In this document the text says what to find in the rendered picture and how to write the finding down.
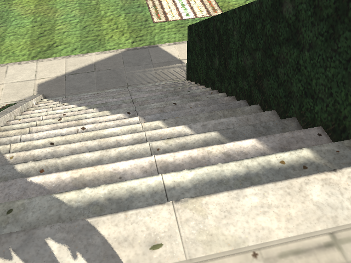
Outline stairs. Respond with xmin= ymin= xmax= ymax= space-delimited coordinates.
xmin=0 ymin=79 xmax=351 ymax=235

